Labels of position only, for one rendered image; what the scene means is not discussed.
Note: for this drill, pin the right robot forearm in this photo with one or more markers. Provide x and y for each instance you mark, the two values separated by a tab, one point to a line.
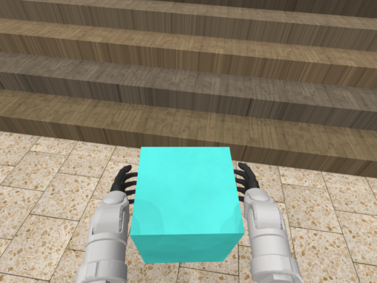
272	260

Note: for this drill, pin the carton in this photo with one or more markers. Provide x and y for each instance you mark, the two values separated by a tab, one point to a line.
186	205

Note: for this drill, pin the robot left hand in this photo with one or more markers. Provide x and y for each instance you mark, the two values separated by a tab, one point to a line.
120	184

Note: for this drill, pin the left robot forearm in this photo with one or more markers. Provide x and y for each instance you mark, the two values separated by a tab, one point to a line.
104	260

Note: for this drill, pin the robot right hand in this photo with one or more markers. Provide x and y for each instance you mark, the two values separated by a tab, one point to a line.
249	180

